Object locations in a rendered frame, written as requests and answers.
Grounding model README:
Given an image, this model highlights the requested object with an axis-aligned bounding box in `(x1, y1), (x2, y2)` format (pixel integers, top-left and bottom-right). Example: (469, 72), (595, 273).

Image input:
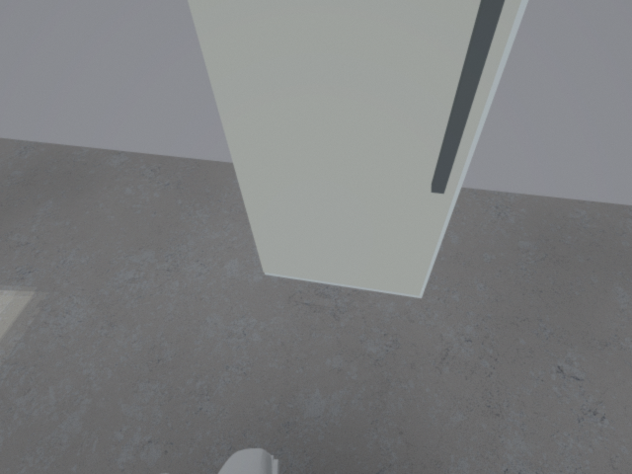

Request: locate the left robot thigh
(218, 448), (279, 474)

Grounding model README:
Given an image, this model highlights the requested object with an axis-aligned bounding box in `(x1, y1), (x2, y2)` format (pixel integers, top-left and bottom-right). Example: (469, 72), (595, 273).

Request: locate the handle
(432, 0), (505, 194)

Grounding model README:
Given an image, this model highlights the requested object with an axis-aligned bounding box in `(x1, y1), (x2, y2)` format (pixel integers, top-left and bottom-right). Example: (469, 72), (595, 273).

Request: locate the fridge door
(188, 0), (521, 296)

